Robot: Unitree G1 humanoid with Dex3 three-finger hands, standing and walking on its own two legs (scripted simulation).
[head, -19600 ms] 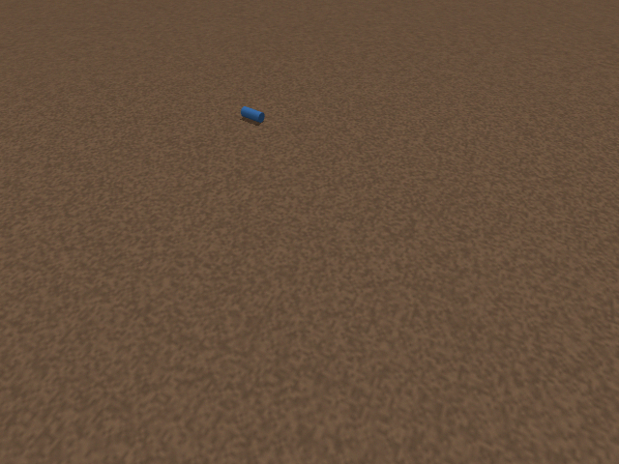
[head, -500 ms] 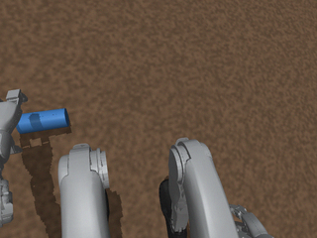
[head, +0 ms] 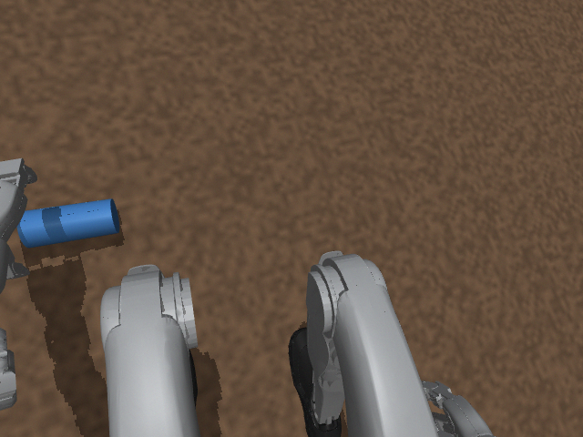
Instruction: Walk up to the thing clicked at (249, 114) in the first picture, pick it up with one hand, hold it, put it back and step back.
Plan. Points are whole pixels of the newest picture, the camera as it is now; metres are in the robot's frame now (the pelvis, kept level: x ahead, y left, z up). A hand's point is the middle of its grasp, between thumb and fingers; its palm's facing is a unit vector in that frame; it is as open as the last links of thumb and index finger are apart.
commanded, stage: rise first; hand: left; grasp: from above
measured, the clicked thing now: (71, 222) +0.42 +0.33 -0.29
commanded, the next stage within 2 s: approach in 0.74 s
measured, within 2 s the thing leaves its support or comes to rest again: neither
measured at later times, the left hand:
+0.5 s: hand (0, 230) +0.38 +0.37 -0.16, palm faces -0.44 -0.13 -0.89, open 13.9 cm
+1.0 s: hand (5, 227) +0.38 +0.36 -0.16, palm faces -0.44 -0.10 -0.89, open 14.0 cm
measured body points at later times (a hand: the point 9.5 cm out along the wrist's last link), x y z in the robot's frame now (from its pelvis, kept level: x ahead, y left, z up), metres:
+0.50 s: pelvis +0.00 +0.00 +0.00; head +0.21 +0.09 +0.39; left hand +0.40 +0.37 -0.11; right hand +0.10 -0.27 -0.11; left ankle +0.08 +0.13 -0.28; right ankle +0.09 -0.11 -0.28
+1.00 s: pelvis +0.00 +0.00 +0.01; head +0.21 +0.09 +0.39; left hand +0.40 +0.36 -0.11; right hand +0.10 -0.26 -0.10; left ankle +0.08 +0.13 -0.28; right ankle +0.09 -0.11 -0.28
